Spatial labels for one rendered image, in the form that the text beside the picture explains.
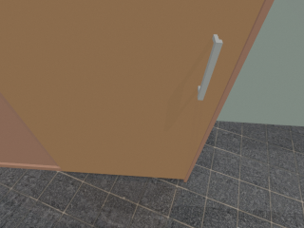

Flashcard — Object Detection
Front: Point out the handle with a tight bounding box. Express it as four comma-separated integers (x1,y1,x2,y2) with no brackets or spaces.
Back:
197,34,223,101

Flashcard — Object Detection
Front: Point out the wardrobe door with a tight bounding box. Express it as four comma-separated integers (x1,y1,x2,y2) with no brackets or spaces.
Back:
0,0,264,180
0,92,58,166

